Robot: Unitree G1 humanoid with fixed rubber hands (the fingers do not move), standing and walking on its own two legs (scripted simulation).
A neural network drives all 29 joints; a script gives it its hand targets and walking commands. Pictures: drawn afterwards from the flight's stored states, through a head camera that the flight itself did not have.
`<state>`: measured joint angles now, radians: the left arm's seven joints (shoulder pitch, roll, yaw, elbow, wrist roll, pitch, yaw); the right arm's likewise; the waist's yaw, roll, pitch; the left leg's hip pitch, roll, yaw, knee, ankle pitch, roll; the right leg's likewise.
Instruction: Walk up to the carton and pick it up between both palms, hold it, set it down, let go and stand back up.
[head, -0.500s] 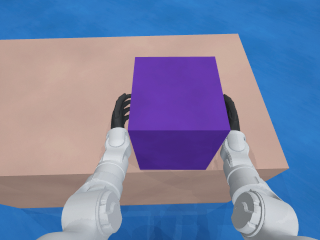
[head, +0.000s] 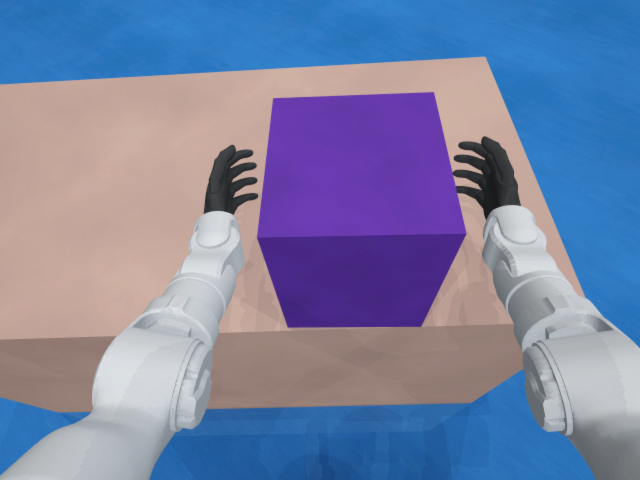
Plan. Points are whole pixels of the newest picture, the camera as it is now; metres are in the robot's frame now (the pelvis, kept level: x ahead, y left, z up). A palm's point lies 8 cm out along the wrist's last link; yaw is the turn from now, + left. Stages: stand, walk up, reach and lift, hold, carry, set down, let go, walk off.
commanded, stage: set down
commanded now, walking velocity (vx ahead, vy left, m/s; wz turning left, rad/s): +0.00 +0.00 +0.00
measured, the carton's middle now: (353, 222) +0.46 +0.01 +0.02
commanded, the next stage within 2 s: none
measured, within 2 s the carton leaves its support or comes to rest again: neither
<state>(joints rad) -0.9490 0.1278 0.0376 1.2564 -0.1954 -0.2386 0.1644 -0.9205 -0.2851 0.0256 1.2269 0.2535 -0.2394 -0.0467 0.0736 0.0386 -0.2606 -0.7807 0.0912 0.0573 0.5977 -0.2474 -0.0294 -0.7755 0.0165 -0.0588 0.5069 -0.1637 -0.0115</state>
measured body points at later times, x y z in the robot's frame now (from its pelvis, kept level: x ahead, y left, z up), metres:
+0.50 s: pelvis -0.04 -0.02 +0.00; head +0.04 -0.01 +0.44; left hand +0.44 +0.20 +0.13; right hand +0.47 -0.19 +0.14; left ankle -0.01 +0.13 -0.72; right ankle +0.02 -0.11 -0.72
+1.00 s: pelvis -0.02 -0.02 +0.02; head +0.04 -0.01 +0.47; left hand +0.39 +0.20 +0.09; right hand +0.42 -0.20 +0.10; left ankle -0.01 +0.13 -0.72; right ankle +0.02 -0.11 -0.72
